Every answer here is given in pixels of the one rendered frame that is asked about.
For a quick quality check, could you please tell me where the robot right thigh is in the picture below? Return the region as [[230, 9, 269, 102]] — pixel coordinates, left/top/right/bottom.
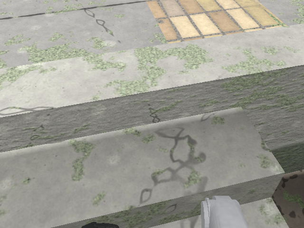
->
[[200, 196, 249, 228]]

